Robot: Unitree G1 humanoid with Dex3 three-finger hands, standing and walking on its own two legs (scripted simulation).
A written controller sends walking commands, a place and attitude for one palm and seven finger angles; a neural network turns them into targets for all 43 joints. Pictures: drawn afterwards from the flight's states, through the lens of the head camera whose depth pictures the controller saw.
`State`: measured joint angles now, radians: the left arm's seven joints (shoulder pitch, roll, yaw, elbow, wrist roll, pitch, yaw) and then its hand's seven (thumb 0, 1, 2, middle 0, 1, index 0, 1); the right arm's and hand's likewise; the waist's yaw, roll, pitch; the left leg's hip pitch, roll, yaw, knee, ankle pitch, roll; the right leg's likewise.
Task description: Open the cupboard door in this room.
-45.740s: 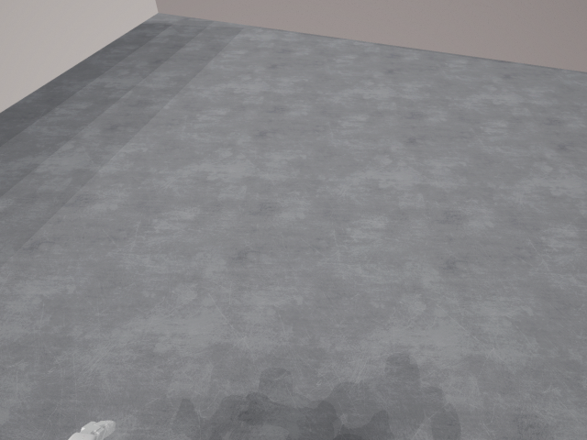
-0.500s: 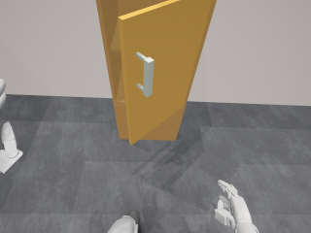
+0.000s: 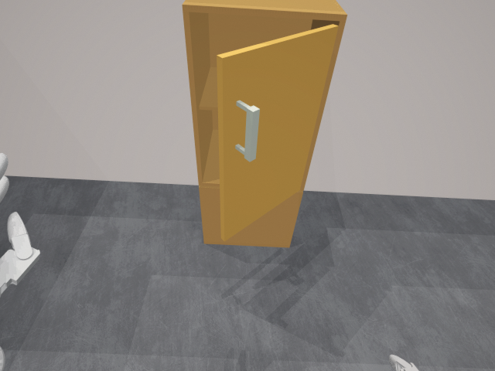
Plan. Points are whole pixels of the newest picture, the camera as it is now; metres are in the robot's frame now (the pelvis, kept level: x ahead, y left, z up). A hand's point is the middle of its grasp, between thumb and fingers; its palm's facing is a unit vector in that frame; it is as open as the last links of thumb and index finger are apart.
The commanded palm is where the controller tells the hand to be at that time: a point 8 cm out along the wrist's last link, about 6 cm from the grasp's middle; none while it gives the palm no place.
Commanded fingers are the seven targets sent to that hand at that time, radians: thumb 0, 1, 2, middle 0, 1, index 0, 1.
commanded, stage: stop stepping back and stand still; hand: left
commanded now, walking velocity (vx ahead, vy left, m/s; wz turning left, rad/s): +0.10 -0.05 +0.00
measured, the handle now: (245, 131) +0.61 +0.04 +0.09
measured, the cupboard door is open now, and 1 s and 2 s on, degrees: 43 43 43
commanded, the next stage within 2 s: let the arm hang, fingers relaxed in 0.62 s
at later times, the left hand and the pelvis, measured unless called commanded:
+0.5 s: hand (46, 249) +0.21 +0.26 +0.17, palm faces +0.41 -0.79 -0.45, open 7.4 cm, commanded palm +0.15 +0.30 +0.19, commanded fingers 0.00 0.90 0.90 -0.20 -0.30 -0.20 -0.30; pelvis +0.01 +0.00 +0.01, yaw -1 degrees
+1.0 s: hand out of the picture +0.02 +0.20 -0.15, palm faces -0.03 -0.98 -0.19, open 7.4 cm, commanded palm none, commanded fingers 0.00 0.90 0.90 -0.20 -0.30 -0.20 -0.30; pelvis -0.03 +0.02 +0.01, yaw +1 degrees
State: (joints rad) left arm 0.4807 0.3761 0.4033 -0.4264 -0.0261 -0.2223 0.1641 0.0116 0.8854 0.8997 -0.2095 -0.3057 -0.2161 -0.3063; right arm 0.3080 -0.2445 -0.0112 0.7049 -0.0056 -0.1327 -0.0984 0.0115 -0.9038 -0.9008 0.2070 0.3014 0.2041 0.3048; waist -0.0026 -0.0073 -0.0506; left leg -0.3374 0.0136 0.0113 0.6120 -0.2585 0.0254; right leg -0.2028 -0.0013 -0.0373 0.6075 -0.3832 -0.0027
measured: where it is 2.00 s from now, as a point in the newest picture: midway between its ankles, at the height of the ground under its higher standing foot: outside the picture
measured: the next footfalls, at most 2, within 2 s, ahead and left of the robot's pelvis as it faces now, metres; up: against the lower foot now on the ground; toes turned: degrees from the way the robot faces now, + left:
none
